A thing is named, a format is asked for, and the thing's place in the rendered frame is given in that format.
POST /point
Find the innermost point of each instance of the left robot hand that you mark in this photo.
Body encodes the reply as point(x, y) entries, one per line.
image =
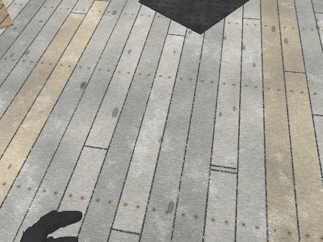
point(48, 224)

